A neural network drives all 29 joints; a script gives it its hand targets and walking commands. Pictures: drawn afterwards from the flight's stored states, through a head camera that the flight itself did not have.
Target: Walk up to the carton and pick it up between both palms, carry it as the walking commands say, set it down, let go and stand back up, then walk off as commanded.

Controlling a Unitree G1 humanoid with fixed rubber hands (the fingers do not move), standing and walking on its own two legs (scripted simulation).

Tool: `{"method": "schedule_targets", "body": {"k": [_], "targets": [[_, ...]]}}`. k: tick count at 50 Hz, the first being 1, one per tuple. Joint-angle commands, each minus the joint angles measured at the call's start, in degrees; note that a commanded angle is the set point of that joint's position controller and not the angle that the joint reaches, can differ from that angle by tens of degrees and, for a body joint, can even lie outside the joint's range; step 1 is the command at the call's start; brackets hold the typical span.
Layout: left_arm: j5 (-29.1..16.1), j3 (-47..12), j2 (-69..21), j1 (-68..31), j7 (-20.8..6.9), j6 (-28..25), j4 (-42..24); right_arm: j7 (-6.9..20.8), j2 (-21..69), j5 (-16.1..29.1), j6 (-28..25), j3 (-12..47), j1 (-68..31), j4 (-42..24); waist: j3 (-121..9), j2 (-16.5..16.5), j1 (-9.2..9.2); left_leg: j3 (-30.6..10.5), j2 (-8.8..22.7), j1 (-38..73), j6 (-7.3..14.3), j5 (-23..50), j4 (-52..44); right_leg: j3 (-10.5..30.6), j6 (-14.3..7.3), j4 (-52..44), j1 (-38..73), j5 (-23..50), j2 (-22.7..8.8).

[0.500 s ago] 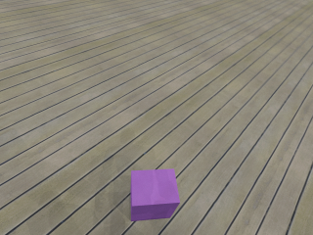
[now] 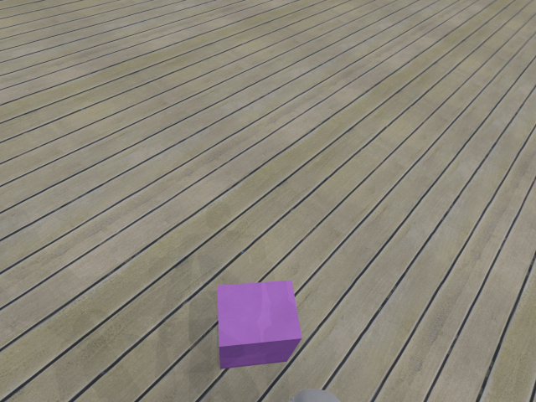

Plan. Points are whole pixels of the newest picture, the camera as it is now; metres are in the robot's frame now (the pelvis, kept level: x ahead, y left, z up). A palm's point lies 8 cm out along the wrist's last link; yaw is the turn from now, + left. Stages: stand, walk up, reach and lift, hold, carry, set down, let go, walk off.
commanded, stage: walk up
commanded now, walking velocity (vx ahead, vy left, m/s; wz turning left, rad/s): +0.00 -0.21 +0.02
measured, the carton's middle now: (254, 326) +0.41 -0.04 -0.63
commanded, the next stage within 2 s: stand in 1.44 s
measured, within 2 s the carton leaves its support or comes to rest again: neither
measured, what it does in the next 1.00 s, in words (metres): steps to the right: right foot, then left foot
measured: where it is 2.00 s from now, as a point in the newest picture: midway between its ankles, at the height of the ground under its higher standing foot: outside the picture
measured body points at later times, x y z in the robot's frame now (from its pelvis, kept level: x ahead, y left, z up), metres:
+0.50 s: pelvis +0.01 -0.07 -0.01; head +0.02 -0.06 +0.44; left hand +0.05 +0.15 -0.18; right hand +0.05 -0.30 -0.16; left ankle +0.00 +0.01 -0.74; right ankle +0.04 -0.22 -0.74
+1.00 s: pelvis +0.00 -0.11 +0.00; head +0.01 -0.12 +0.45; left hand +0.00 +0.10 -0.16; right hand +0.00 -0.32 -0.17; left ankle +0.00 +0.01 -0.74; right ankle -0.02 -0.20 -0.74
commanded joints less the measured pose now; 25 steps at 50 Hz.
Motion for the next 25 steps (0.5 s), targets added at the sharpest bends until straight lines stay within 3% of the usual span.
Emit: {"method": "schedule_targets", "body": {"k": [1, 3, 4, 5, 6, 7, 8, 9, 10, 11, 13, 16, 19, 20, 21, 22, 23, 24, 25], "targets": [[-0.51, -0.17, 1.23, -4.10, -0.75, -1.22, -6.58, -0.01, -12.49, -0.39, -0.71, -1.60, 5.77, -1.63, 2.34, 16.50, -0.89, -8.55, 16.50, 1.20, 8.95, 42.32, -4.24, 1.66, -0.15, -10.77, -4.66, 1.54, -3.24], [-0.80, 0.23, 1.49, -1.04, -1.14, -1.41, -5.99, 0.84, -13.35, -0.75, -0.38, -1.65, 2.10, -2.99, 1.48, 19.52, 0.13, -6.38, 14.10, -5.47, 7.33, 36.89, -3.52, -1.74, -0.85, -17.32, 4.01, 2.62, -1.18], [-0.94, 0.59, 1.90, 0.59, -1.16, -1.60, -5.58, 1.13, -13.78, -0.84, -0.19, -1.74, 0.82, -3.53, 1.74, 18.88, 1.19, -5.40, 12.78, -8.64, 6.25, 32.80, -2.28, -3.53, -1.06, -22.37, 8.56, 5.98, -0.25], [-1.07, 0.01, 1.12, 3.79, -0.87, -2.94, -4.40, 1.67, -11.98, -0.55, -0.13, -1.06, 0.07, -3.72, -0.41, 17.31, 2.44, -1.78, 8.00, -9.19, 3.75, 28.04, 2.24, -4.89, -2.09, -31.91, 14.97, 13.94, 1.03], [-0.54, 0.14, 3.82, 7.18, -0.49, -5.04, -2.76, 2.40, -7.31, -0.03, -0.06, 0.26, 1.89, -2.49, -5.18, 12.08, 4.17, 2.01, 1.17, -11.86, 1.06, 13.26, 6.69, -2.45, -3.54, -33.26, 24.94, 25.72, -3.45], [-0.01, 1.55, 8.73, 9.52, -0.10, -6.37, -2.42, 2.25, -5.21, -0.02, -0.24, 1.11, 5.05, -2.51, -9.94, -3.17, 4.13, 2.56, -1.11, -16.51, -0.49, -5.90, 13.21, 9.18, -6.07, -33.46, 29.45, 36.10, -14.92], [-0.16, 1.10, 10.95, 10.68, 0.21, -6.59, -2.44, 2.36, -5.56, 0.57, 0.55, 1.04, 5.24, -3.22, -10.40, -10.91, 3.45, -1.33, -1.41, -18.16, -0.49, -18.07, 21.48, 19.21, -9.50, -39.41, 27.03, 35.85, -22.02], [-0.67, 1.19, 11.39, 9.91, 0.66, -6.32, -2.33, 2.52, -6.79, 0.75, 1.01, 0.76, 4.76, -4.32, -9.38, -9.43, 3.41, -3.95, -0.94, -17.06, -0.99, -18.35, 26.48, 18.27, -12.09, -41.36, 24.40, 33.22, -23.69], [-0.57, 1.38, 10.38, 7.70, 1.19, -6.15, -2.65, 2.39, -8.73, 0.59, 1.04, 0.33, 0.49, -4.82, -7.70, -10.28, 4.44, -4.47, -0.90, -19.60, -0.73, -16.68, 29.45, 16.36, -13.09, -40.08, 24.84, 32.72, -20.57], [-0.40, 1.85, 9.50, 5.99, 1.71, -5.96, -3.08, 2.66, -9.05, 0.73, 0.99, 0.01, -0.61, -4.54, -5.61, -14.00, 4.06, -4.36, -0.70, -21.05, -0.66, -15.83, 31.47, 13.94, -13.13, -40.19, 22.17, 31.06, -19.70], [-0.73, 1.10, 6.54, 0.54, 2.15, -5.25, -4.45, 3.14, -7.60, 0.50, 1.46, 0.21, 0.30, -2.73, -4.22, -12.49, 1.70, -4.06, -0.14, -16.58, -0.64, -12.10, 32.26, 8.32, -12.46, -40.90, 13.73, 23.53, -17.14], [-0.56, 0.15, 3.97, -2.48, 1.73, -4.79, -3.75, 3.19, -5.04, 0.62, 1.97, 1.38, 2.58, -1.16, -1.40, -11.74, 0.00, -3.15, -0.45, -9.81, 0.08, -9.54, 19.88, 6.86, -11.29, -42.78, 7.90, 14.84, -13.73], [-0.90, 0.52, 4.37, -4.31, 1.54, -3.94, -2.91, 2.97, -6.67, 0.17, 1.91, 0.84, 4.19, -1.53, 2.01, -8.55, -1.71, 0.05, -1.10, -3.90, 0.13, 1.73, 3.09, 5.79, -9.72, -39.51, 4.64, 9.21, -13.37], [-1.20, 0.15, 3.55, -4.35, 1.38, -3.52, -2.52, 2.70, -7.62, 0.03, 1.67, 0.55, 4.46, -1.41, 4.05, -5.33, -1.66, -1.13, 0.39, -3.38, 0.88, 3.48, -1.86, 4.85, -8.38, -36.05, 3.76, 10.26, -12.09], [-1.40, -0.37, 0.98, -1.37, 1.01, -3.63, -2.32, 2.60, -9.81, -0.18, 1.37, -0.17, 4.20, -1.38, 2.85, 1.80, -0.56, -7.64, 5.37, -2.77, 2.54, 2.69, -6.57, 1.28, -6.30, -30.94, 2.69, 6.20, -8.59], [-1.73, -0.90, -1.09, 0.54, 0.91, -3.18, -3.00, 2.63, -13.85, -0.12, 1.14, -1.28, 1.16, -3.01, 3.80, 13.17, 1.06, -17.26, 12.47, -6.94, 4.91, 2.28, -12.24, -4.01, -3.25, -21.98, 1.49, 0.64, -2.80], [-2.81, -0.36, 0.44, -2.50, 1.39, -2.46, -3.85, 2.44, -15.14, -0.15, 1.07, -1.46, -4.37, -4.58, 7.55, 16.22, 1.20, -18.03, 14.24, -15.07, 7.86, 6.65, -14.45, -2.97, -2.92, -16.29, 5.32, -3.59, -1.07], [-2.28, -0.32, 1.25, -3.15, 1.21, -2.20, -3.73, 2.26, -13.57, -0.39, 0.80, -1.11, -5.34, -4.63, 6.68, 14.07, 1.23, -18.17, 14.07, -14.19, 10.11, 9.55, -15.11, -1.75, -2.65, -10.20, 5.73, -3.72, -1.20], [-2.05, -0.28, 1.68, -2.82, 1.18, -2.19, -3.43, 1.98, -12.95, -0.25, 0.46, -0.89, -5.80, -5.40, 6.46, 13.05, 1.74, -16.24, 14.67, -11.87, 11.46, 21.92, -12.41, -0.46, -2.51, -4.48, 3.71, -6.61, -0.72]]}}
